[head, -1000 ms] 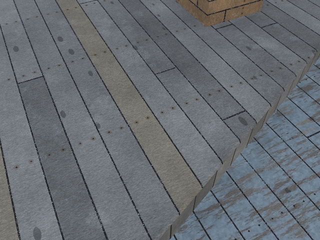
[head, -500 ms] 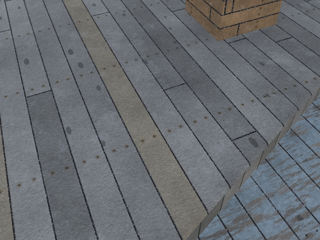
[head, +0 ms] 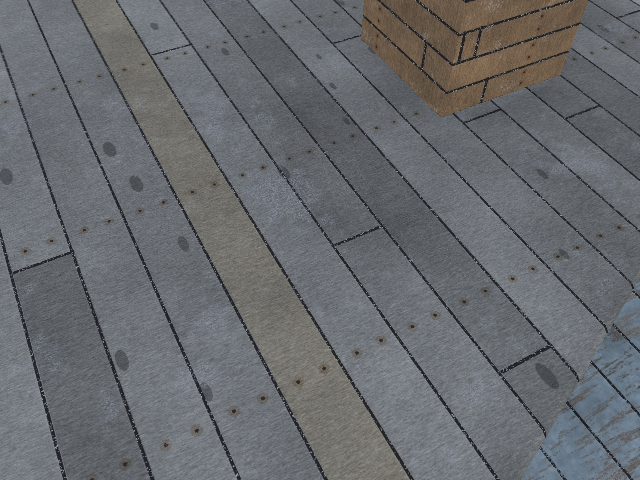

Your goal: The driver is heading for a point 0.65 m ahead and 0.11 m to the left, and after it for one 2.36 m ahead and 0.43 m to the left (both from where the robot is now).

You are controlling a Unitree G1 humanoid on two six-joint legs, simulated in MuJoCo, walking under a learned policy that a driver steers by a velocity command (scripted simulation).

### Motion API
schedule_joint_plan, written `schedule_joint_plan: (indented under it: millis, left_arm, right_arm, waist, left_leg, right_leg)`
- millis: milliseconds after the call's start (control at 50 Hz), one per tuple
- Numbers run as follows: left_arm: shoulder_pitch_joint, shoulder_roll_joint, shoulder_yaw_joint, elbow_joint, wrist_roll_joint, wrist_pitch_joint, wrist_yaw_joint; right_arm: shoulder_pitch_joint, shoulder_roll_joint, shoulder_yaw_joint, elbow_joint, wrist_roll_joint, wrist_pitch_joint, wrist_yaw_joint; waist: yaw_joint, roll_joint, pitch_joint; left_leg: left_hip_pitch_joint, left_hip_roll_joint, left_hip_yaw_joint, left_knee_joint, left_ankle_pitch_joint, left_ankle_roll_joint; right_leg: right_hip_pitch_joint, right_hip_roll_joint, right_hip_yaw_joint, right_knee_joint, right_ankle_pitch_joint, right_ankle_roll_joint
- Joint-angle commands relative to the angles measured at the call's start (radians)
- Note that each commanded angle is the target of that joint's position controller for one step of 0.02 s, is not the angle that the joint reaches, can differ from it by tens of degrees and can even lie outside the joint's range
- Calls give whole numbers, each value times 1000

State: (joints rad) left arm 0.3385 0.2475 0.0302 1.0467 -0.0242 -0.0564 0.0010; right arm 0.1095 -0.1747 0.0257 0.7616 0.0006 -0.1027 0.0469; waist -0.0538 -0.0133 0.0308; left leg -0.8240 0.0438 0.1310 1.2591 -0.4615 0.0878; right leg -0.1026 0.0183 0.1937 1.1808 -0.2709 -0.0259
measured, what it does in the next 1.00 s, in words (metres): climbs: right foot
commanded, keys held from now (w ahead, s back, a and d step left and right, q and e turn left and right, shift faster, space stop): w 0.66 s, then w+q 0.04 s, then q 0.30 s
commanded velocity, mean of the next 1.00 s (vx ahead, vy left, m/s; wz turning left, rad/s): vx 0.43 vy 0.00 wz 0.10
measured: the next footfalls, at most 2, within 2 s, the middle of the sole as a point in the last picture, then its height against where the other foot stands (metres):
right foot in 0.60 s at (353, 428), level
left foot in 1.06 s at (234, 338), level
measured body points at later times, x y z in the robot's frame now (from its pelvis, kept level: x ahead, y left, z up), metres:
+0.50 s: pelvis +0.28 +0.03 +0.11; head +0.31 +0.05 +0.56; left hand +0.51 +0.23 +0.01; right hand +0.20 -0.21 -0.02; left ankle +0.11 +0.08 -0.62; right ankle +0.49 -0.10 -0.58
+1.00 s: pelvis +0.57 +0.03 +0.12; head +0.60 +0.05 +0.56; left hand +0.59 +0.31 -0.02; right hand +0.78 -0.18 +0.01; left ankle +0.71 +0.17 -0.59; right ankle +0.50 -0.07 -0.62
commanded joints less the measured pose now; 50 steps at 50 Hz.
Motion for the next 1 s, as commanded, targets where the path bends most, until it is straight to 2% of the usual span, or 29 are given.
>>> schedule_joint_plan:
  millis: [20, 40, 60, 100, 120, 160, 180, 220, 240, 320, 380, 420, 460, 520, 560, 580, 600, 620, 640, 660, 680, 700, 720, 760, 820, 860, 900, 960, 1000]
  left_arm:
    - [-71, -31, -4, -170, -6, -25, -11]
    - [-99, 12, 4, -190, -16, -13, -7]
    - [-97, 34, 7, -204, -23, -8, -7]
    - [-95, 29, 8, -213, -22, -7, -6]
    - [-110, 20, 6, -214, -21, -6, -3]
    - [-132, 13, 5, -220, -4, 1, -9]
    - [-161, -1, -6, -227, -5, -2, -17]
    - [-228, 42, -4, -244, 11, -6, -22]
    - [-260, 31, -5, -244, 18, -6, -25]
    - [-391, 24, 0, -279, 6, -25, -37]
    - [-484, 11, 0, -304, -1, -29, -46]
    - [-528, 17, 4, -322, -9, -31, -57]
    - [-556, 7, 1, -337, -9, -42, -72]
    - [-511, 38, 14, -342, -5, -53, -81]
    - [-340, 109, 43, -303, -6, -49, -69]
    - [-157, 145, 62, -253, -2, -45, -57]
    - [53, 200, 76, -203, 21, -34, -37]
    - [103, 246, 85, -197, 40, -34, -31]
    - [54, 156, 65, -181, 33, -30, -23]
    - [-34, 103, 49, -202, 30, -32, -18]
    - [-103, 57, 32, -203, 33, -43, -25]
    - [-143, 20, 17, -209, 35, -54, -33]
    - [-168, 15, 11, -202, 47, -61, -37]
    - [-179, 39, 13, -184, 49, -72, -42]
    - [-194, 111, 25, -170, 61, -78, -22]
    - [-177, 137, 30, -170, 48, -67, -1]
    - [-134, 166, 37, -162, 35, -53, 12]
    - [-127, 175, 47, -161, 16, -20, 29]
    - [-141, 180, 55, -168, 6, 3, 40]
  right_arm:
    - [179, -88, -53, 99, 6, -23, 26]
    - [149, -32, -46, 122, -24, -28, 19]
    - [143, -1, -41, 144, -38, -36, 14]
    - [185, -11, -51, 184, -13, -44, -6]
    - [222, -22, -55, 199, -9, -47, -12]
    - [270, -37, -54, 218, -4, -41, -23]
    - [285, -53, -56, 224, 2, -34, -26]
    - [277, -99, -65, 192, -4, -23, -34]
    - [292, -94, -60, 185, -14, -21, -42]
    - [370, -141, -59, 195, -11, -30, -67]
    - [435, -150, -61, 211, -7, -12, -78]
    - [467, -139, -60, 228, -7, 6, -77]
    - [482, -157, -66, 235, -6, 18, -78]
    - [442, -214, -81, 223, -9, 23, -82]
    - [402, -232, -89, 215, -13, 36, -83]
    - [342, -242, -91, 202, -10, 40, -76]
    - [308, -208, -76, 172, -17, 29, -67]
    - [450, -40, -30, 164, -10, 2, -43]
    - [380, -142, -52, 160, 20, -35, -32]
    - [241, -205, -69, 103, 56, -48, -28]
    - [184, -196, -68, 86, 60, -48, -33]
    - [173, -196, -75, 90, 45, -33, -42]
    - [196, -182, -79, 95, 38, -12, -44]
    - [257, -128, -74, 111, 37, 24, -55]
    - [182, -118, -69, 58, 17, 38, -61]
    - [99, -110, -63, 33, 7, 35, -49]
    - [33, -122, -66, 7, 6, 36, -36]
    - [-16, -153, -81, -35, 5, 42, -16]
    - [1, -177, -97, -50, -2, 44, -3]
  waist:
    - [6, 22, -79]
    - [30, 25, -56]
    - [51, 52, -46]
    - [74, 71, -27]
    - [71, 93, -6]
    - [90, 55, 24]
    - [94, 47, 37]
    - [75, 22, 39]
    - [55, 38, 18]
    - [10, 57, 7]
    - [-32, 69, 53]
    - [-40, 77, 77]
    - [-41, 87, 83]
    - [17, 144, 29]
    - [116, 190, -72]
    - [214, 189, -155]
    - [278, 112, -302]
    - [177, -212, -454]
    - [204, -122, -438]
    - [183, -107, -266]
    - [132, 9, -163]
    - [97, 45, -109]
    - [58, 20, -62]
    - [7, -18, -11]
    - [-7, -51, 1]
    - [27, -55, -35]
    - [64, -47, -69]
    - [76, -60, -80]
    - [58, -72, -84]
  left_leg:
    - [478, 251, -732, -858, 68, 69]
    - [395, 216, -579, -826, 94, 57]
    - [368, 181, -482, -852, 118, 58]
    - [428, 140, -357, -948, 143, 64]
    - [465, 146, -334, -986, 211, 86]
    - [542, 152, -299, -1057, 238, 85]
    - [591, 142, -274, -1079, 213, 69]
    - [566, 97, -166, -1133, 283, 51]
    - [561, 96, -141, -1157, 363, 53]
    - [761, 135, -142, -1180, 508, 51]
    - [894, 165, -141, -1182, 547, 44]
    - [994, 175, -129, -1151, 662, 32]
    - [1046, 183, -114, -1113, 816, 29]
    - [1064, 188, -94, -996, 1248, 24]
    - [1102, 185, -93, -791, 1460, 12]
    - [990, 161, -76, -592, 1438, 0]
    - [693, 111, -86, -309, 1063, -3]
    - [238, -128, -136, 151, 87, -86]
    - [128, -108, -315, 284, -58, -50]
    - [74, -35, -299, 261, 4, -28]
    - [99, 16, -259, 180, 76, -19]
    - [135, 47, -241, 109, 124, -24]
    - [211, 65, -243, 76, 141, -31]
    - [282, 69, -238, -16, 136, -59]
    - [287, 57, -192, -243, 276, -99]
    - [333, 42, -136, -434, 435, -98]
    - [331, 31, -120, -539, 516, -96]
    - [286, 30, -127, -632, 473, -77]
    - [308, 6, -104, -671, 390, -49]
  right_leg:
    - [-468, 6, -14, 386, 45, -82]
    - [-434, -47, -7, 342, 84, -109]
    - [-422, -69, -6, 302, 87, -128]
    - [-474, -78, -9, 169, 130, -143]
    - [-514, -73, -24, 165, 104, -138]
    - [-637, -78, -36, 175, 115, -135]
    - [-715, -83, -62, 135, 136, -127]
    - [-677, -68, -142, -68, 263, -86]
    - [-645, -78, -184, -125, 308, -65]
    - [-711, -94, -212, -332, 431, -23]
    - [-749, -89, -233, -493, 419, -13]
    - [-783, -79, -251, -562, 379, -20]
    - [-748, -56, -282, -635, 344, -40]
    - [-551, 19, -330, -685, 288, -83]
    - [-371, 60, -335, -708, 239, -125]
    - [-113, 36, -302, -753, 324, -164]
    - [271, -147, -101, -675, 276, -221]
    - [647, -448, 456, -725, 255, -464]
    - [575, -423, 536, -853, 166, -437]
    - [413, -373, 329, -888, 144, -361]
    - [239, -336, 182, -937, 197, -307]
    - [116, -297, 89, -973, 228, -274]
    - [-4, -268, 7, -1000, 336, -252]
    - [-158, -243, -113, -1022, 524, -224]
    - [-236, -208, -266, -1013, 773, -197]
    - [-206, -171, -334, -988, 752, -167]
    - [-108, -199, -327, -963, 727, -166]
    - [40, -254, -312, -883, 669, -145]
    - [81, -274, -310, -783, 687, -117]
